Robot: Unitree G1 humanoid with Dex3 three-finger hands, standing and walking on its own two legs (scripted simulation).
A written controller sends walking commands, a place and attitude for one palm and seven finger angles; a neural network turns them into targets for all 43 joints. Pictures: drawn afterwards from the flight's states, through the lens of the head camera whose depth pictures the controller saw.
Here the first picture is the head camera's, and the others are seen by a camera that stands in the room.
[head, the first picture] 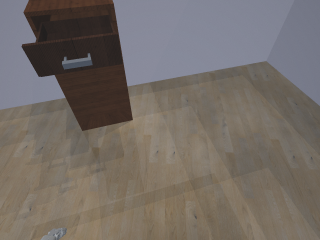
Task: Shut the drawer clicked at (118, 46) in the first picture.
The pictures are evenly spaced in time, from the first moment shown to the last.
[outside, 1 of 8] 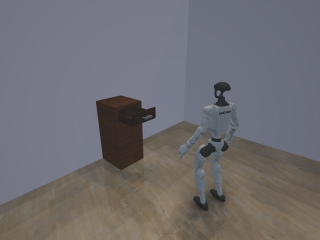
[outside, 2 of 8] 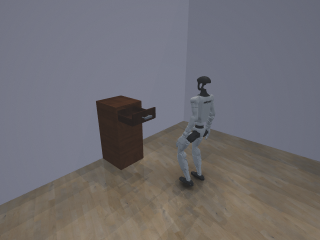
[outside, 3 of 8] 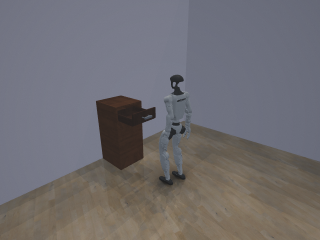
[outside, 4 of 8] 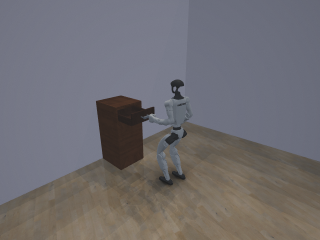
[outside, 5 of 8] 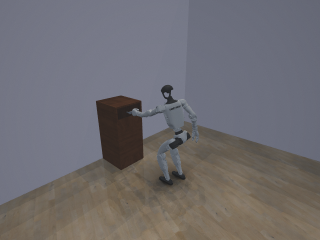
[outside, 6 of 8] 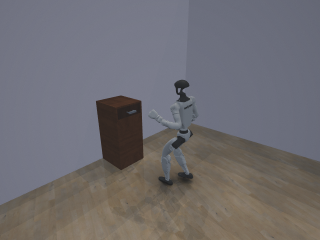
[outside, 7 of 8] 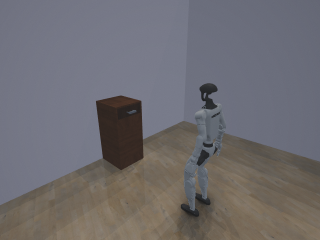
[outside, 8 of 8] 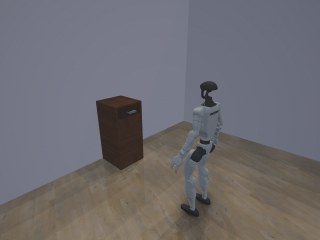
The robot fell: no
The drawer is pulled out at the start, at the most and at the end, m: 0.29 0.29 0.00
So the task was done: yes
